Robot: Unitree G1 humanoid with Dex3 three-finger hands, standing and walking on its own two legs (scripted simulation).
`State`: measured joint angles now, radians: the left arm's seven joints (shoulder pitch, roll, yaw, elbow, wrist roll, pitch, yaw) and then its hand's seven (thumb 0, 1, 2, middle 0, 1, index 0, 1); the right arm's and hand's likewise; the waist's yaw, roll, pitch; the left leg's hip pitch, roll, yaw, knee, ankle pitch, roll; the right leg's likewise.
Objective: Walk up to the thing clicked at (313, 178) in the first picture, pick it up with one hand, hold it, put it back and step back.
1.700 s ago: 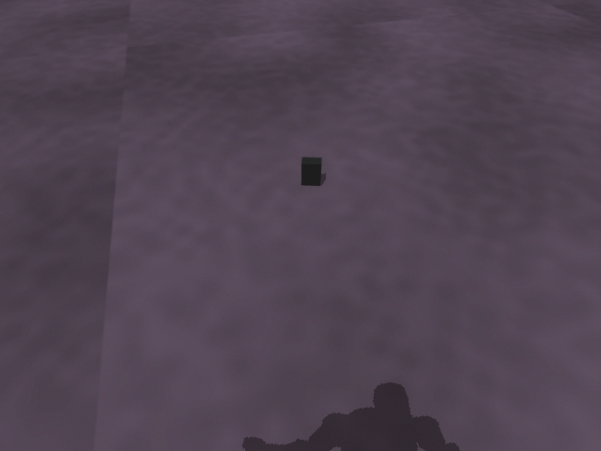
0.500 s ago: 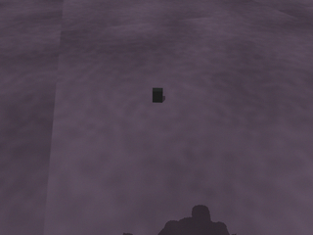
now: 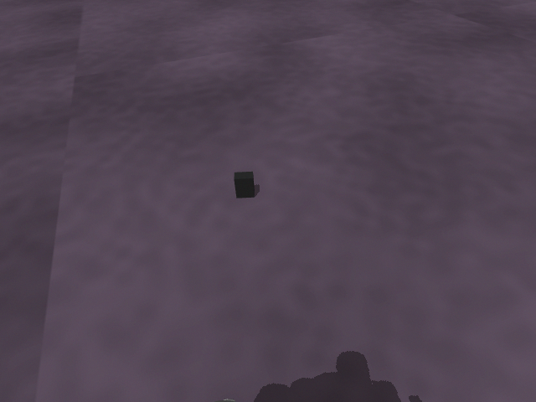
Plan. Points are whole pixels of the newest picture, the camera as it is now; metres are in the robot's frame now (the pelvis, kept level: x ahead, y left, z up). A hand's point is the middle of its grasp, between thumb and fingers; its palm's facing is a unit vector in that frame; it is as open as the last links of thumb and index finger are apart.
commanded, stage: walk up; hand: left
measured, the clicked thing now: (244, 185) +1.38 +0.28 -0.71
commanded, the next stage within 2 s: none
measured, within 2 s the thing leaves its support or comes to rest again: neither
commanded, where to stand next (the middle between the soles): +1.09 +0.05 m, yaw -1 degrees
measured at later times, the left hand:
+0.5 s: hand (140, 296) +0.37 +0.32 -0.14, palm faces -0.08 -0.93 -0.36, open 7.4 cm
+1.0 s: hand (178, 239) +0.52 +0.28 -0.13, palm faces -0.01 -0.92 -0.38, open 7.4 cm
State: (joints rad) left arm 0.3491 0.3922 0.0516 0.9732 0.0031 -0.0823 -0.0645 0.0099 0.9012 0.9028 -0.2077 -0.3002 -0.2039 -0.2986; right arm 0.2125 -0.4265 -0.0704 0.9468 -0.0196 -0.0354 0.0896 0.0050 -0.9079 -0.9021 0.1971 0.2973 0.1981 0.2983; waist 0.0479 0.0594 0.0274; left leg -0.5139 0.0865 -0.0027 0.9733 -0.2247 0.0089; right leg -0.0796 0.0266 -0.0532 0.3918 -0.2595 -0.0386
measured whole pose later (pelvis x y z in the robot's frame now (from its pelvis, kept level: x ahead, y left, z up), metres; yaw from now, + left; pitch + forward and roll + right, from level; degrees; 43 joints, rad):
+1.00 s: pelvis +0.49 +0.01 +0.00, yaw -1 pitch -2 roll -1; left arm 0.35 0.39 0.04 0.88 0.01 -0.09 -0.05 0.01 0.90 0.90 -0.21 -0.30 -0.21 -0.30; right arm 0.25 -0.43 -0.07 0.86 -0.02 -0.03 0.07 0.00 -0.91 -0.90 0.20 0.30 0.20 0.30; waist 0.04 0.05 0.07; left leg -0.52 0.09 -0.02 0.80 -0.22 0.00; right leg -0.12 -0.01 -0.09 0.44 -0.27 -0.02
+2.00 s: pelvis +0.85 +0.02 +0.00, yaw -1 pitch -3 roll -1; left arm 0.33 0.38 0.04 0.86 0.01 -0.09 -0.04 0.01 0.90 0.90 -0.21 -0.30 -0.21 -0.30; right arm 0.29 -0.44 -0.07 0.88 -0.02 -0.01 0.07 0.00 -0.91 -0.90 0.20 0.30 0.20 0.30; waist 0.02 0.07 0.08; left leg -0.49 0.07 -0.04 0.82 -0.22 -0.01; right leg -0.14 0.00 -0.09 0.43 -0.24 -0.03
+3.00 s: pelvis +1.01 +0.07 -0.02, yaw -1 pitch -4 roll +0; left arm 0.21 0.39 0.03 0.95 0.01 0.02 -0.03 0.01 0.90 0.90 -0.21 -0.30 -0.20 -0.30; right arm 0.28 -0.39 -0.04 1.02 -0.04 -0.03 0.00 0.00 -0.91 -0.90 0.20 0.30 0.20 0.30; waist 0.02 -0.04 0.05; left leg -0.27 0.00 0.04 0.61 -0.27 0.01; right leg -0.33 -0.03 -0.01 0.65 -0.32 -0.01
